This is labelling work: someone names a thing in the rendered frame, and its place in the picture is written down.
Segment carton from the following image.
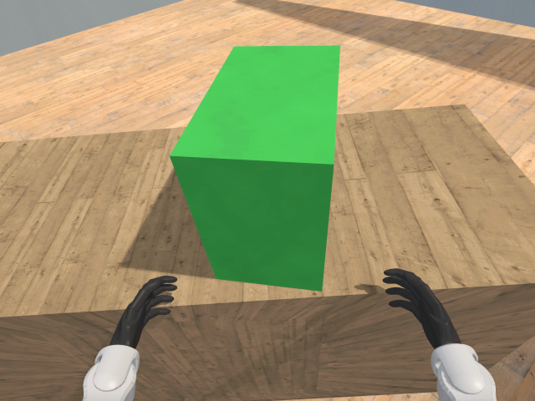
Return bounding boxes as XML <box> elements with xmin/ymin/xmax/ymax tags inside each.
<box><xmin>170</xmin><ymin>45</ymin><xmax>340</xmax><ymax>292</ymax></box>

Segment pedestal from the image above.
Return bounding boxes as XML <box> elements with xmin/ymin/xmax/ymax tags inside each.
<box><xmin>0</xmin><ymin>104</ymin><xmax>535</xmax><ymax>401</ymax></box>

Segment left robot hand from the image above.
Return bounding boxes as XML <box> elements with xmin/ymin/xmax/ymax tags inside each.
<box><xmin>110</xmin><ymin>276</ymin><xmax>177</xmax><ymax>349</ymax></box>

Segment right robot forearm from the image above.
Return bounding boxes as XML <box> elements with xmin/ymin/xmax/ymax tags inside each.
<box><xmin>431</xmin><ymin>343</ymin><xmax>497</xmax><ymax>401</ymax></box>

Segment left robot forearm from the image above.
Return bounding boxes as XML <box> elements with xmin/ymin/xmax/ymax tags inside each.
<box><xmin>83</xmin><ymin>345</ymin><xmax>140</xmax><ymax>401</ymax></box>

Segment right robot hand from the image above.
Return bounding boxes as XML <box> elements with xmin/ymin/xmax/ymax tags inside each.
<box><xmin>383</xmin><ymin>268</ymin><xmax>462</xmax><ymax>349</ymax></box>

